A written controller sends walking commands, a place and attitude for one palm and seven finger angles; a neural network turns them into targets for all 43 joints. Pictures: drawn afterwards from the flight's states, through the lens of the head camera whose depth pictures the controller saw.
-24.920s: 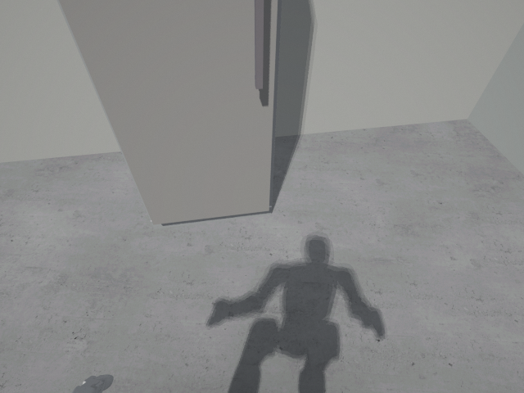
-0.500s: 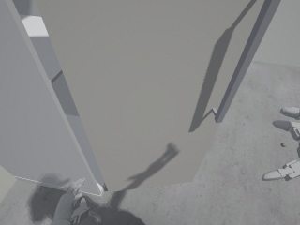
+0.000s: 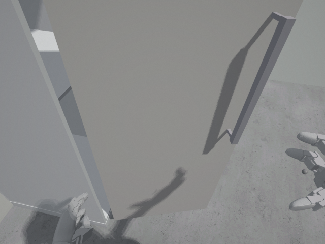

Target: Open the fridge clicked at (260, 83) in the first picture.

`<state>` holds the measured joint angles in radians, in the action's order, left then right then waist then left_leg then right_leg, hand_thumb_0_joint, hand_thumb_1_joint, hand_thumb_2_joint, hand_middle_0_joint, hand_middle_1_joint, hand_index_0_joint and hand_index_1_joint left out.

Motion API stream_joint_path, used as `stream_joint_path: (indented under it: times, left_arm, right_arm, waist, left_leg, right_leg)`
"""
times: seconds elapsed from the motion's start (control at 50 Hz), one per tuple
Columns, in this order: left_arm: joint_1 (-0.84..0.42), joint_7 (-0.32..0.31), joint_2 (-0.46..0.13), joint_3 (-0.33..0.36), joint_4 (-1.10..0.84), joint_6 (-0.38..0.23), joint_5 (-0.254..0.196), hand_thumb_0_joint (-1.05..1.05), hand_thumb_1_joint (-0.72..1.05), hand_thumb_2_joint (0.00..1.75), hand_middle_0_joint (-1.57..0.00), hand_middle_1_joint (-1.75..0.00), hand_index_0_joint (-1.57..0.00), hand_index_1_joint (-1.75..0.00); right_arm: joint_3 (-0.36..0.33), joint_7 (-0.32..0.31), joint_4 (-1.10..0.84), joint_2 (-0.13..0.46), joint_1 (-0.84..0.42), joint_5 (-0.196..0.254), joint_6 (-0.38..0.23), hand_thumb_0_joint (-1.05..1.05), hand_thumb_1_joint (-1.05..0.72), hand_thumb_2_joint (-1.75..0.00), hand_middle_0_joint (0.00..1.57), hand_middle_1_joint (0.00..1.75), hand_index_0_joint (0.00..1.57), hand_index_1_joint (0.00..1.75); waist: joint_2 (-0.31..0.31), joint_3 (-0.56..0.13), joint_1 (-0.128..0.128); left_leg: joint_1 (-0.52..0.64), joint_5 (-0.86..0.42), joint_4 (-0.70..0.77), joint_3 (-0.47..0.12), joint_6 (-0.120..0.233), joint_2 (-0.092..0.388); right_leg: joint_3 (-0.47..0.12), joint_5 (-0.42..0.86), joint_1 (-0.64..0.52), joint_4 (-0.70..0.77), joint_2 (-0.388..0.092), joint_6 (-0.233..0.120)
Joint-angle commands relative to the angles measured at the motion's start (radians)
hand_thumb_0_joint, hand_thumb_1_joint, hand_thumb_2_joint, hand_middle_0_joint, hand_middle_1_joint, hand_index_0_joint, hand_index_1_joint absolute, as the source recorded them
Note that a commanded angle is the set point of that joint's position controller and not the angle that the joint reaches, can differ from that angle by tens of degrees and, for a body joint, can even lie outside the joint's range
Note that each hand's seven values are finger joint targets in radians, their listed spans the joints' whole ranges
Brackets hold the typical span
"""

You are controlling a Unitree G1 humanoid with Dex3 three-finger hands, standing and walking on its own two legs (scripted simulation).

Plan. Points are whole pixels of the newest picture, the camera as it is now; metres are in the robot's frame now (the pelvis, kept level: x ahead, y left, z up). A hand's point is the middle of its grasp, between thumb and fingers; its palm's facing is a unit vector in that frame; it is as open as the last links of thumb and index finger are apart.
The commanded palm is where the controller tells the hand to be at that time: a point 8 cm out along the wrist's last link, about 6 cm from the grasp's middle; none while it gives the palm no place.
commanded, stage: draw the hand back to the body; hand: right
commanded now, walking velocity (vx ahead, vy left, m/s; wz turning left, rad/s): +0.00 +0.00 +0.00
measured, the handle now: (250, 90) +0.46 -0.24 +0.18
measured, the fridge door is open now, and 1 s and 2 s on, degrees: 71 71 71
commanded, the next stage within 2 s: step back with the hand held close in 1.10 s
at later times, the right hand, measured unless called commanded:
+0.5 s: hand (315, 174) +0.22 -0.29 +0.16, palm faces +0.47 +0.81 -0.35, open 11.0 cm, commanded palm +0.16 -0.32 +0.18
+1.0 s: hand (316, 179) +0.20 -0.28 +0.16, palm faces +0.46 +0.81 -0.37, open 7.5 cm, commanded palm +0.15 -0.31 +0.19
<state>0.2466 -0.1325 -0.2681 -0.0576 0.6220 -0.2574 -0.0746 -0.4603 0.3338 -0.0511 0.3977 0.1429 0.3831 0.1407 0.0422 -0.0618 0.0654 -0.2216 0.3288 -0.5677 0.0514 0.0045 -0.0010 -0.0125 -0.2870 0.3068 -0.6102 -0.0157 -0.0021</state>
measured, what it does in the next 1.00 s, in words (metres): stands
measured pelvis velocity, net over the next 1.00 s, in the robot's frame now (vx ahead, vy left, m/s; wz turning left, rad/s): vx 0.01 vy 0.00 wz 0.02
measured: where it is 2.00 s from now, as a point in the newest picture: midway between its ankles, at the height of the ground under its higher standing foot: outside the picture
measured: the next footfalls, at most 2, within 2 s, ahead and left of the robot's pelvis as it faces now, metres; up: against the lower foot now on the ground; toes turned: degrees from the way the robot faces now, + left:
none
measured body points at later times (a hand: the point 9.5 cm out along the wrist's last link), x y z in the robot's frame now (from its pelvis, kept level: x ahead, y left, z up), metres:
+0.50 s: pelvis +0.01 -0.01 +0.01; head -0.01 +0.01 +0.46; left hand +0.19 +0.21 -0.07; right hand +0.19 -0.33 +0.18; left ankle -0.02 +0.12 -0.73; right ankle +0.02 -0.12 -0.73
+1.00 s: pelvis +0.01 +0.00 +0.01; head -0.01 +0.01 +0.46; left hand +0.20 +0.21 -0.07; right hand +0.17 -0.32 +0.19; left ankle -0.02 +0.12 -0.73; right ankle +0.02 -0.12 -0.73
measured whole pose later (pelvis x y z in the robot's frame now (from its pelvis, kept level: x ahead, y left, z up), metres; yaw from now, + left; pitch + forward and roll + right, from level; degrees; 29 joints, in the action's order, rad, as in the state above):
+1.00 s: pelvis +0.01 +0.00 +0.01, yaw +1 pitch -5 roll +0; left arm 0.18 -0.09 -0.22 -0.03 0.66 -0.12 0.01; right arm -0.35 -0.10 -0.37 0.36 0.44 0.09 -0.04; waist 0.04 0.02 0.08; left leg -0.05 0.26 -0.39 0.03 -0.01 0.01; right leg 0.01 -0.22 0.12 -0.42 0.00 -0.01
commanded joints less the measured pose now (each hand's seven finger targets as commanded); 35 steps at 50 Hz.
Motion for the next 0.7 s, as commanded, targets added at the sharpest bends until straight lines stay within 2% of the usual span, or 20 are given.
stream_joint_path:
  times: [0.0, 0.02, 0.04, 0.06, 0.08, 0.12, 0.14, 0.18, 0.26, 0.28, 0.34, 0.44, 0.46, 0.48, 0.5, 0.54, 0.56, 0.6, 0.66, 0.68]
  left_arm:
    - [-0.142, -0.01, -0.104, 0.035, -0.165, -0.077, 0.002, 0.0, 0.9, 0.9, -0.2, -0.3, -0.2, -0.3]
    - [-0.161, 0.002, -0.105, 0.043, -0.141, -0.064, 0.044, 0.0, 0.9, 0.9, -0.2, -0.3, -0.2, -0.3]
    - [-0.161, 0.009, -0.094, 0.042, -0.132, -0.061, 0.048, 0.0, 0.9, 0.9, -0.2, -0.3, -0.2, -0.3]
    - [-0.16, 0.014, -0.098, 0.051, -0.123, -0.051, 0.051, 0.0, 0.9, 0.9, -0.2, -0.3, -0.2, -0.3]
    - [-0.155, 0.017, -0.089, 0.05, -0.121, -0.037, 0.051, 0.0, 0.9, 0.9, -0.2, -0.3, -0.2, -0.3]
    - [-0.161, 0.024, -0.084, 0.052, -0.122, -0.017, 0.054, 0.0, 0.9, 0.9, -0.2, -0.3, -0.2, -0.3]
    - [-0.16, 0.025, -0.086, 0.054, -0.119, -0.012, 0.058, 0.0, 0.9, 0.9, -0.2, -0.3, -0.2, -0.3]
    - [-0.165, 0.024, -0.085, 0.057, -0.115, -0.002, 0.061, 0.0, 0.9, 0.9, -0.2, -0.3, -0.2, -0.3]
    - [-0.179, 0.021, -0.087, 0.062, -0.107, 0.017, 0.067, 0.0, 0.9, 0.9, -0.2, -0.3, -0.2, -0.3]
    - [-0.178, 0.022, -0.078, 0.059, -0.107, 0.024, 0.066, 0.0, 0.9, 0.9, -0.2, -0.3, -0.2, -0.3]
    - [-0.185, 0.025, -0.074, 0.058, -0.107, 0.037, 0.068, 0.0, 0.9, 0.9, -0.2, -0.3, -0.2, -0.3]
    - [-0.19, 0.034, -0.07, 0.06, -0.112, 0.052, 0.072, 0.0, 0.9, 0.9, -0.2, -0.3, -0.2, -0.3]
    - [-0.194, 0.033, -0.075, 0.065, -0.112, 0.053, 0.076, 0.0, 0.9, 0.9, -0.2, -0.3, -0.2, -0.3]
    - [-0.19, 0.035, -0.068, 0.063, -0.116, 0.057, 0.073, 0.0, 0.9, 0.9, -0.2, -0.3, -0.2, -0.3]
    - [-0.191, 0.037, -0.068, 0.062, -0.119, 0.063, 0.075, 0.0, 0.9, 0.9, -0.2, -0.3, -0.2, -0.3]
    - [-0.191, 0.039, -0.065, 0.064, -0.121, 0.067, 0.074, 0.0, 0.9, 0.9, -0.2, -0.3, -0.2, -0.3]
    - [-0.193, 0.038, -0.07, 0.067, -0.121, 0.067, 0.077, 0.0, 0.9, 0.9, -0.2, -0.3, -0.2, -0.3]
    - [-0.193, 0.04, -0.065, 0.064, -0.128, 0.074, 0.075, 0.0, 0.9, 0.9, -0.2, -0.3, -0.2, -0.3]
    - [-0.195, 0.036, -0.068, 0.068, -0.13, 0.078, 0.078, 0.0, 0.9, 0.9, -0.2, -0.3, -0.2, -0.3]
    - [-0.196, 0.036, -0.064, 0.066, -0.133, 0.082, 0.076, 0.0, 0.9, 0.9, -0.2, -0.3, -0.2, -0.3]
  right_arm:
    - [-0.111, -0.015, -0.289, 0.264, -0.196, 0.019, -0.084, 0.0, 0.37, -0.29, 0.24, 1.04, 0.24, 1.04]
    - [-0.138, -0.199, -0.337, 0.383, -0.217, -0.157, -0.145, 0.0, 0.33, -0.31, 0.24, 1.02, 0.24, 1.02]
    - [-0.07, -0.273, -0.283, 0.245, -0.13, -0.172, -0.161, 0.0, 0.3, -0.32, 0.24, 1.0, 0.24, 1.0]
    - [-0.056, -0.323, -0.312, 0.226, -0.083, -0.198, -0.179, 0.0, 0.26, -0.34, 0.24, 0.98, 0.24, 0.98]
    - [-0.039, -0.355, -0.304, 0.204, -0.027, -0.217, -0.19, 0.0, 0.22, -0.36, 0.24, 0.96, 0.24, 0.96]
    - [0.0, -0.396, -0.378, 0.183, -0.037, -0.244, -0.217, 0.0, 0.15, -0.39, 0.24, 0.92, 0.24, 0.92]
    - [-0.011, -0.414, -0.392, 0.197, -0.036, -0.255, -0.228, 0.0, 0.12, -0.41, 0.24, 0.89, 0.24, 0.89]
    - [0.016, -0.434, -0.407, 0.175, -0.012, -0.269, -0.241, 0.0, 0.04, -0.44, 0.23, 0.85, 0.23, 0.85]
    - [-0.015, -0.458, -0.428, 0.206, 0.014, -0.287, -0.255, 0.0, -0.1, -0.51, 0.23, 0.77, 0.23, 0.77]
    - [0.007, -0.457, -0.421, 0.176, 0.031, -0.289, -0.254, 0.0, -0.14, -0.53, 0.23, 0.75, 0.23, 0.75]
    - [-0.003, -0.46, -0.438, 0.183, 0.051, -0.294, -0.257, 0.0, -0.25, -0.58, 0.22, 0.68, 0.22, 0.68]
    - [0.001, -0.454, -0.466, 0.169, 0.098, -0.295, -0.263, 0.0, -0.43, -0.67, 0.22, 0.58, 0.22, 0.58]
    - [-0.02, -0.455, -0.462, 0.184, 0.132, -0.294, -0.262, 0.0, -0.47, -0.69, 0.22, 0.55, 0.22, 0.55]
    - [-0.005, -0.452, -0.463, 0.162, 0.16, -0.293, -0.26, 0.0, -0.5, -0.71, 0.21, 0.53, 0.21, 0.53]
    - [-0.009, -0.45, -0.476, 0.168, 0.156, -0.291, -0.259, 0.0, -0.54, -0.73, 0.21, 0.51, 0.21, 0.51]
    - [-0.009, -0.449, -0.502, 0.167, 0.162, -0.294, -0.261, 0.0, -0.61, -0.76, 0.21, 0.47, 0.21, 0.47]
    - [-0.022, -0.449, -0.495, 0.176, 0.182, -0.293, -0.258, 0.0, -0.65, -0.78, 0.21, 0.45, 0.21, 0.45]
    - [-0.011, -0.447, -0.519, 0.169, 0.179, -0.294, -0.256, 0.0, -0.72, -0.81, 0.21, 0.41, 0.21, 0.41]
    - [-0.023, -0.448, -0.521, 0.176, 0.2, -0.292, -0.255, 0.0, -0.83, -0.87, 0.2, 0.34, 0.2, 0.34]
    - [-0.009, -0.447, -0.526, 0.161, 0.207, -0.292, -0.253, 0.0, -0.86, -0.88, 0.2, 0.32, 0.2, 0.32]
  waist:
    - [0.045, -0.116, 0.002]
    - [0.058, -0.003, 0.011]
    - [0.049, 0.031, -0.009]
    - [0.013, 0.01, 0.003]
    - [0.021, -0.009, -0.003]
    - [0.089, -0.044, -0.008]
    - [0.078, -0.054, -0.007]
    - [0.056, -0.058, -0.01]
    - [-0.006, -0.054, 0.001]
    - [0.011, -0.041, -0.003]
    - [0.033, -0.033, 0.004]
    - [0.03, -0.014, 0.008]
    - [0.001, -0.012, 0.016]
    - [0.019, -0.021, 0.013]
    - [0.005, -0.019, 0.015]
    - [0.033, -0.016, 0.012]
    - [0.008, -0.009, 0.016]
    - [0.036, -0.004, 0.013]
    - [-0.006, 0.008, 0.015]
    - [0.01, 0.007, 0.012]
  left_leg:
    - [-0.039, -0.213, 0.099, -0.003, 0.008, -0.016]
    - [-0.078, -0.158, 0.175, -0.045, 0.008, -0.002]
    - [-0.085, -0.119, 0.165, -0.027, 0.011, 0.011]
    - [-0.061, -0.12, 0.176, -0.028, 0.012, 0.012]
    - [-0.042, -0.124, 0.163, -0.026, 0.011, 0.016]
    - [-0.017, -0.124, 0.16, -0.029, 0.01, 0.021]
    - [-0.01, -0.132, 0.162, -0.027, 0.011, 0.019]
    - [0.01, -0.147, 0.167, -0.028, 0.01, 0.018]
    - [0.036, -0.177, 0.182, -0.022, 0.009, 0.013]
    - [0.045, -0.191, 0.174, -0.021, 0.01, 0.016]
    - [0.052, -0.195, 0.184, -0.018, 0.011, 0.015]
    - [0.074, -0.21, 0.198, -0.016, 0.011, 0.012]
    - [0.082, -0.228, 0.209, -0.015, 0.01, 0.009]
    - [0.094, -0.25, 0.2, -0.018, 0.01, 0.014]
    - [0.097, -0.255, 0.204, -0.014, 0.008, 0.012]
    - [0.095, -0.263, 0.206, -0.017, 0.008, 0.01]
    - [0.098, -0.268, 0.219, -0.015, 0.008, 0.007]
    - [0.096, -0.265, 0.219, -0.019, 0.007, 0.008]
    - [0.096, -0.252, 0.234, -0.016, 0.007, 0.005]
    - [0.096, -0.248, 0.233, -0.02, 0.005, 0.008]
  right_leg:
    - [-0.025, 0.168, -0.14, 0.106, 0.02, -0.032]
    - [-0.021, 0.133, -0.089, 0.116, 0.03, -0.027]
    - [-0.026, 0.091, -0.085, 0.132, 0.021, -0.019]
    - [-0.023, 0.089, -0.099, 0.139, 0.016, -0.024]
    - [-0.017, 0.094, -0.115, 0.142, 0.011, -0.026]
    - [-0.011, 0.091, -0.153, 0.158, 0.011, -0.026]
    - [-0.015, 0.096, -0.166, 0.167, 0.01, -0.028]
    - [-0.01, 0.12, -0.18, 0.176, 0.005, -0.032]
    - [-0.01, 0.16, -0.198, 0.2, 0.004, -0.035]
    - [-0.01, 0.175, -0.198, 0.203, 0.004, -0.034]
    - [-0.012, 0.184, -0.215, 0.218, 0.004, -0.03]
    - [-0.012, 0.209, -0.223, 0.235, 0.002, -0.024]
    - [-0.007, 0.223, -0.221, 0.236, 0.002, -0.026]
    - [0.001, 0.246, -0.228, 0.23, 0.001, -0.028]
    - [0.0, 0.249, -0.226, 0.233, 0.003, -0.026]
    - [0.004, 0.261, -0.234, 0.231, 0.003, -0.023]
    - [0.004, 0.262, -0.23, 0.235, 0.004, -0.024]
    - [0.006, 0.258, -0.236, 0.237, 0.004, -0.023]
    - [0.009, 0.241, -0.233, 0.24, 0.006, -0.026]
    - [0.014, 0.237, -0.236, 0.239, 0.005, -0.028]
